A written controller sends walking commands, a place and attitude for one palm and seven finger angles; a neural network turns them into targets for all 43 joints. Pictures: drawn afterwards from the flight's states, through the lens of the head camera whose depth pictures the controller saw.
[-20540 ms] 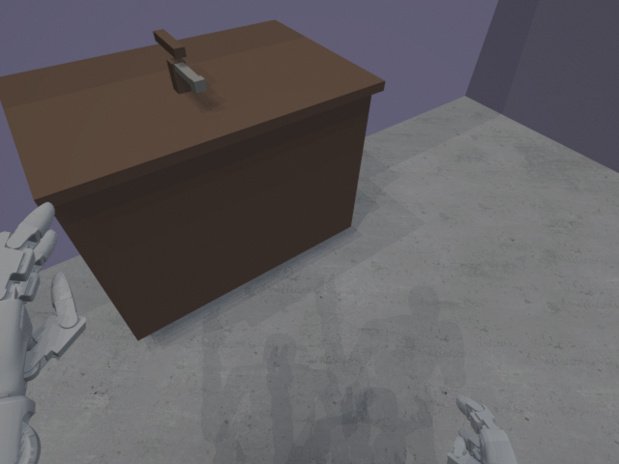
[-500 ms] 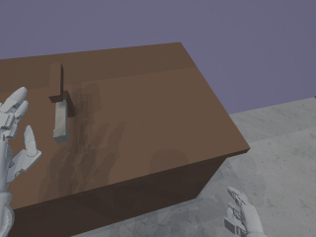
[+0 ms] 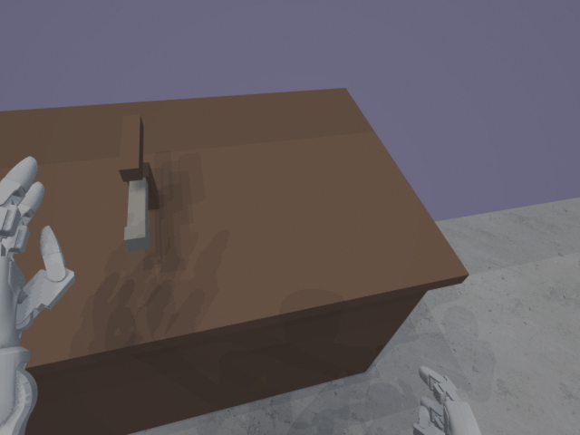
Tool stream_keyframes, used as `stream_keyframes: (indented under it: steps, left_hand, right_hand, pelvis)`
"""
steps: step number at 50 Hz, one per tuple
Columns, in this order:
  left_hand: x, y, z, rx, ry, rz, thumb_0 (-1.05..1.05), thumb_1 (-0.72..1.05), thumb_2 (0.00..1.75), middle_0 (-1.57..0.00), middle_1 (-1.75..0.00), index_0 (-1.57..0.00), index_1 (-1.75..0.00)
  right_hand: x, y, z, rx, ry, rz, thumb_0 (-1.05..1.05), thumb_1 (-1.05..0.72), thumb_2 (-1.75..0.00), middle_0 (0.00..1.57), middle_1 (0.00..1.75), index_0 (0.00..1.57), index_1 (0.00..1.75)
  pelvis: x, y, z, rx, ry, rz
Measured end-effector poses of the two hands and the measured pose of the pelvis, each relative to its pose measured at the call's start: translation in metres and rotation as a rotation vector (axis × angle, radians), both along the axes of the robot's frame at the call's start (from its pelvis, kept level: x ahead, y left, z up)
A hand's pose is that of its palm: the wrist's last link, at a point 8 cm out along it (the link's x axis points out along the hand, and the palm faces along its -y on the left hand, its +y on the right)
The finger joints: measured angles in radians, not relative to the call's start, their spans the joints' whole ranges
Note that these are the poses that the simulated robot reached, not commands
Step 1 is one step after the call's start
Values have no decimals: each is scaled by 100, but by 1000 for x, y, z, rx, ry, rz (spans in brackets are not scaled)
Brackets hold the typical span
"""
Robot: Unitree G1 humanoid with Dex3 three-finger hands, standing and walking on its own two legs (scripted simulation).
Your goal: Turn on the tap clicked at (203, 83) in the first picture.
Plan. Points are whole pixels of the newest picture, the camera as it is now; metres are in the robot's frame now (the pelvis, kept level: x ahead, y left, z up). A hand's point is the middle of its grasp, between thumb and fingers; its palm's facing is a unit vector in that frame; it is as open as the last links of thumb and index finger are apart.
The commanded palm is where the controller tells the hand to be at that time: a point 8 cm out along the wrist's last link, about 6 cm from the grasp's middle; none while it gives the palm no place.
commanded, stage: come to a stop and stand still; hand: left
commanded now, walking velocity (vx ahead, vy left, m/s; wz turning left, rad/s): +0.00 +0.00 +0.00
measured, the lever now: (137, 237) +0.35 +0.27 +0.05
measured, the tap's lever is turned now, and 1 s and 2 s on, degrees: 0 0 0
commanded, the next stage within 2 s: look again from close up in 0.16 s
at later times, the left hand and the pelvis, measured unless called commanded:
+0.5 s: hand (93, 265) +0.23 +0.24 +0.16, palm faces +0.36 -0.86 -0.36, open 7.4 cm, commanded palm +0.17 +0.27 +0.18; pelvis +0.01 -0.01 +0.00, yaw +0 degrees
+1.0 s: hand (118, 264) +0.24 +0.21 +0.16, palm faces +0.34 -0.87 -0.37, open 7.4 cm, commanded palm +0.17 +0.25 +0.18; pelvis +0.01 -0.03 +0.00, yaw +0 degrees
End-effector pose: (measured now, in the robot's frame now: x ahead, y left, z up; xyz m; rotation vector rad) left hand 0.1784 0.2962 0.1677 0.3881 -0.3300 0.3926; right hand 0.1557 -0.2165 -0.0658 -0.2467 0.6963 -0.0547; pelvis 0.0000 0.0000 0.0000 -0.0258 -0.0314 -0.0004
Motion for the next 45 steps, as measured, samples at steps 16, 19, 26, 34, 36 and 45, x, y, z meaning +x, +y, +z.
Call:
stream_keyframes:
  steps: [16,19,26,34,36,45]
  left_hand:
    - [14,-11,3,55,61,-60,1,89,90,-21,-30,-21,-30]
    - [14,-12,2,47,67,-54,1,89,90,-21,-30,-21,-30]
    - [17,-17,5,43,67,-57,1,89,90,-21,-30,-21,-30]
    - [19,-20,7,49,79,-58,1,89,90,-21,-30,-21,-30]
    - [19,-20,6,46,83,-57,1,89,90,-21,-30,-21,-30]
    - [21,-26,6,32,79,-54,1,89,90,-21,-30,-21,-30]
  right_hand:
    - [20,-10,8,-12,-21,-16,1,-90,-90,20,29,20,30]
    - [23,-10,7,-14,-11,-11,1,-90,-90,20,29,20,30]
    - [31,-9,6,-6,-10,-8,1,-90,-90,20,29,20,30]
    - [36,-9,7,5,-18,-10,1,-90,-90,20,29,20,30]
    - [36,-10,8,4,-16,-12,1,-90,-90,20,29,20,30]
    - [33,-18,8,9,-7,-22,1,-90,-90,20,29,20,30]
  pelvis:
    - [10,-5,3,-1,21,2]
    - [12,-6,3,-1,21,3]
    - [15,-7,4,2,20,4]
    - [18,-10,4,2,23,3]
    - [18,-11,4,3,24,4]
    - [15,-20,5,10,26,-3]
